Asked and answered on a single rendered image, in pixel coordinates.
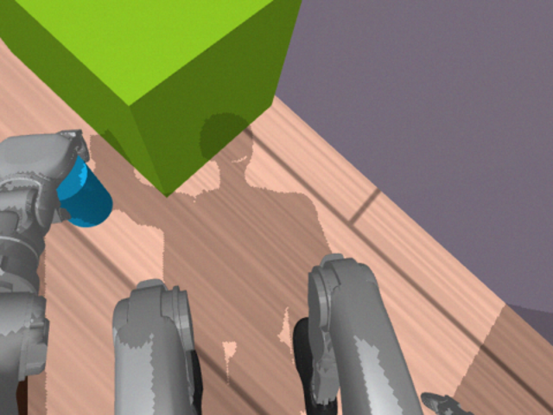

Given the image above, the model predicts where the left robot arm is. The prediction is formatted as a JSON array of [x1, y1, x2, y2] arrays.
[[0, 174, 58, 415]]

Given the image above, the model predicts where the left robot hand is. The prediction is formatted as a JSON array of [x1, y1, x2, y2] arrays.
[[0, 129, 90, 224]]

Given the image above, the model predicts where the can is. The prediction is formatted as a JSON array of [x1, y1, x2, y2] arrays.
[[56, 156, 112, 227]]

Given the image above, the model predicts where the right robot foot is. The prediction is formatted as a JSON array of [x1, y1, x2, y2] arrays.
[[293, 317, 338, 415]]

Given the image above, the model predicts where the right robot hand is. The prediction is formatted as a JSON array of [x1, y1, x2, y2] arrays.
[[421, 393, 474, 415]]

